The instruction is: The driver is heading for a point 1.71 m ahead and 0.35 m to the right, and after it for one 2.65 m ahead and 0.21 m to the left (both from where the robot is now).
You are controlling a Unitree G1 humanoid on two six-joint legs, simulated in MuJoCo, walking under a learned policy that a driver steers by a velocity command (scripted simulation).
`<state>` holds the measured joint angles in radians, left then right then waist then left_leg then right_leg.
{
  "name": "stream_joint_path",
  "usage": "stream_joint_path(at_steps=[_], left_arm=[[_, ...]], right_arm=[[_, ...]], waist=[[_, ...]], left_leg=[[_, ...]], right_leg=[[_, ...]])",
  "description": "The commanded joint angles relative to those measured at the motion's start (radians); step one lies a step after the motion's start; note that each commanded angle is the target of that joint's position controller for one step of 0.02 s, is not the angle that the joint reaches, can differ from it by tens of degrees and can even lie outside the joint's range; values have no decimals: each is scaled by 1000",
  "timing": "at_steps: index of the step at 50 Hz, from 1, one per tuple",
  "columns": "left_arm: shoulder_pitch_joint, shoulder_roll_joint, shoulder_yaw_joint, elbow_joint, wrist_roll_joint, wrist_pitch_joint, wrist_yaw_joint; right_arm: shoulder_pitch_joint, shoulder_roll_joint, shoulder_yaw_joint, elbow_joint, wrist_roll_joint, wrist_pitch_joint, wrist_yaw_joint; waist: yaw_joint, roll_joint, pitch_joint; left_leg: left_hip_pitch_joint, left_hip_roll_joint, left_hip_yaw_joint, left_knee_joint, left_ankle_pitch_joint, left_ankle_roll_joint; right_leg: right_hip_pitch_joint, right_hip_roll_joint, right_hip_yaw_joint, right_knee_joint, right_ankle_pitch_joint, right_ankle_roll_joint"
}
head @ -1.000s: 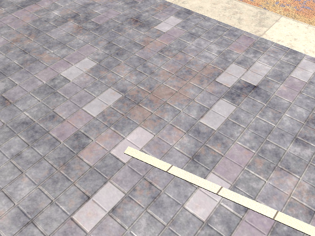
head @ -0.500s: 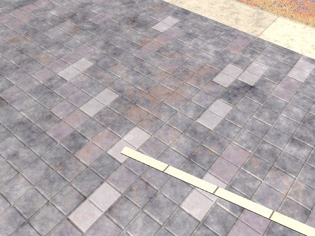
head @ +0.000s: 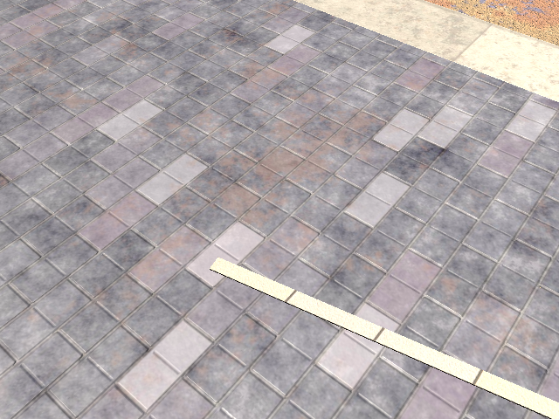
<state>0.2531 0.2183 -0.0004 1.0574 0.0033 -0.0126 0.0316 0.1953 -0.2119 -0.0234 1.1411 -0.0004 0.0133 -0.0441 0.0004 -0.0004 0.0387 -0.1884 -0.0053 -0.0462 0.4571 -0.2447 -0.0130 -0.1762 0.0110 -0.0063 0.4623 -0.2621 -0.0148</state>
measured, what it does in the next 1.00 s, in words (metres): walks ahead: right foot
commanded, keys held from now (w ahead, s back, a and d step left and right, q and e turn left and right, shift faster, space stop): no key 0.16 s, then w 0.84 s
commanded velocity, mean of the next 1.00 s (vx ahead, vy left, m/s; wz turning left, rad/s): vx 0.30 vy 0.00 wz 0.00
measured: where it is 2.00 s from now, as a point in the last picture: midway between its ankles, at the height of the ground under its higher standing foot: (284, 308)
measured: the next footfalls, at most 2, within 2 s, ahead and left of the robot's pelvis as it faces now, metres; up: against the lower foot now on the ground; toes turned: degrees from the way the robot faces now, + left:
right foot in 0.88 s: +0.44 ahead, -0.10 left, +0.00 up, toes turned -3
left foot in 1.42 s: +0.76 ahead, +0.14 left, +0.00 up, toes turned -2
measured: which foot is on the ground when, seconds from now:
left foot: down 0.00-0.88, up 0.90-1.00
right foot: down 0.00-0.44, up 0.46-0.86, down 0.88-1.00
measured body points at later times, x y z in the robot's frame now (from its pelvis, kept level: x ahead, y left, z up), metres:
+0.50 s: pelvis +0.06 +0.04 -0.01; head +0.07 +0.05 +0.44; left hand +0.07 +0.30 -0.16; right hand +0.05 -0.22 -0.15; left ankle +0.03 +0.13 -0.74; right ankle -0.01 -0.10 -0.70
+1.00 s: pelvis +0.32 -0.01 -0.01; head +0.36 -0.01 +0.44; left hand +0.48 +0.24 -0.13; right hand +0.30 -0.27 -0.16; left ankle +0.15 +0.13 -0.63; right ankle +0.40 -0.09 -0.74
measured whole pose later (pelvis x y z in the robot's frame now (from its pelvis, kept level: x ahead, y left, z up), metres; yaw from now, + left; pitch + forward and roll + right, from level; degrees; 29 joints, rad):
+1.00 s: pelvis +0.32 -0.01 -0.01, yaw +0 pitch +1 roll -1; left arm 0.09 0.25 0.05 0.90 -0.01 -0.10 -0.04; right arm 0.38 -0.23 -0.03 1.03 0.03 -0.10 -0.01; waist -0.02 0.01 0.05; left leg -0.27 0.02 -0.05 1.20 -0.41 0.05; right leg -0.40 0.04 -0.08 0.52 -0.15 -0.07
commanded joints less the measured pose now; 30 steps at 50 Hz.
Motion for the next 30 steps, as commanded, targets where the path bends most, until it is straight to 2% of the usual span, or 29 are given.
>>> stream_joint_path(at_steps=[1,8,9,11,12,14,15,16,17,18,19,20,21,22,23,24,25,26,27,28,29,30], left_arm=[[46,101,17,-19,-1,-6,3],[63,91,17,-10,-2,-6,3],[81,82,15,0,-1,-4,4],[84,123,31,-2,-14,2,12],[92,141,38,-8,-19,0,14],[150,194,59,-4,-28,-16,11],[155,205,67,-7,-28,-25,10],[138,195,67,-19,-21,-32,8],[112,191,67,-34,-22,-39,4],[75,186,67,-51,-32,-42,1],[25,184,67,-69,-43,-40,-2],[9,184,69,-77,-48,-35,-5],[3,170,65,-86,-46,-36,-7],[-20,109,47,-102,-34,-44,-15],[-25,56,34,-141,-27,-63,-15],[-41,80,40,-149,-45,-77,-15],[-45,96,42,-153,-59,-89,-24],[-39,106,46,-145,-54,-99,-31],[-52,123,54,-144,-40,-106,-34],[-69,136,63,-146,-31,-108,-39],[-74,125,64,-146,-28,-105,-47],[-86,103,60,-149,-25,-100,-52]], right_arm=[[34,-100,-12,-18,0,-6,-4],[56,-92,-8,-14,1,-7,-6],[76,-78,-5,-5,0,-7,-6],[81,-84,-9,-9,10,-8,-9],[66,-85,-10,-23,9,-16,-8],[29,-47,-1,-56,10,-48,5],[15,-49,-2,-67,14,-64,14],[8,-58,-6,-76,20,-76,22],[15,-55,-6,-82,26,-85,28],[31,-53,-6,-83,31,-94,33],[79,-52,-10,-65,32,-102,35],[152,-53,-19,-27,27,-104,34],[230,-65,-29,5,20,-101,34],[352,-111,-44,26,18,-100,31],[465,-235,-69,27,23,-105,37],[427,-198,-53,22,5,-122,41],[338,-140,-37,-13,7,-136,43],[279,-117,-28,-36,8,-142,50],[244,-111,-22,-52,9,-140,56],[241,-85,-12,-58,6,-134,58],[265,-68,-6,-57,2,-126,55],[291,-72,-5,-54,-1,-120,49]], waist=[[0,0,6],[0,-1,10],[0,-6,-14],[4,-42,29],[13,-65,70],[35,-168,101],[38,-176,119],[28,-157,128],[12,-150,130],[-10,-139,126],[-46,-123,112],[-72,-100,84],[-92,-60,59],[-131,94,9],[-150,319,-23],[-119,226,19],[-77,128,85],[-53,94,92],[-38,68,94],[-34,69,86],[-36,84,70],[-39,92,60]], left_leg=[[1,19,-12,-64,131,21],[-6,19,-9,-63,127,20],[3,6,7,-61,40,20],[-70,-41,56,12,-245,36],[-139,-45,61,56,-323,47],[-250,-33,93,234,-231,51],[-270,6,68,319,-191,60],[-297,31,50,370,-221,72],[-303,49,41,352,-262,86],[-252,59,43,254,-257,98],[-115,39,77,104,-185,106],[49,-13,125,6,-53,92],[161,-20,106,-19,-8,78],[293,125,-116,-119,-112,114],[397,344,-526,-273,-251,246],[330,419,-672,-308,-358,315],[304,392,-587,-307,-361,292],[288,342,-469,-310,-278,251],[278,307,-376,-317,-149,217],[264,269,-283,-319,-2,189],[255,237,-210,-320,111,176],[249,220,-162,-319,204,177]], right_leg=[[-38,-37,37,-93,107,-12],[-41,-36,39,-93,108,-16],[-31,-28,33,-102,3,-18],[-73,-36,71,-124,-345,-57],[-96,-80,137,-160,-483,-90],[-63,-252,377,-280,-617,-185],[-84,-323,472,-322,-597,-229],[-86,-346,495,-334,-552,-241],[-81,-345,476,-327,-505,-232],[-94,-320,416,-309,-445,-203],[-150,-259,315,-276,-375,-164],[-215,-192,225,-212,-312,-138],[-270,-139,159,-110,-240,-115],[-377,-56,48,160,-146,-67],[-576,45,-42,456,-237,-26],[-662,3,61,669,-297,-40],[-734,-53,102,749,-198,-62],[-741,-87,90,749,-98,-73],[-734,-110,80,707,-20,-73],[-697,-128,66,658,33,-66],[-660,-131,43,622,66,-54],[-644,-127,20,594,92,-38]])
Velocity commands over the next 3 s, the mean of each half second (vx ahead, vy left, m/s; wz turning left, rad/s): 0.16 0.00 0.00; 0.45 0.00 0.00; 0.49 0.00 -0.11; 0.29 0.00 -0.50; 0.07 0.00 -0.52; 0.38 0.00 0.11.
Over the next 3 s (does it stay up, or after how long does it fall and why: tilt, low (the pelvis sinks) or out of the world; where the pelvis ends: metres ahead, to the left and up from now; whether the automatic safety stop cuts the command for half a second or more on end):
stays up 0.98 -0.11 0.01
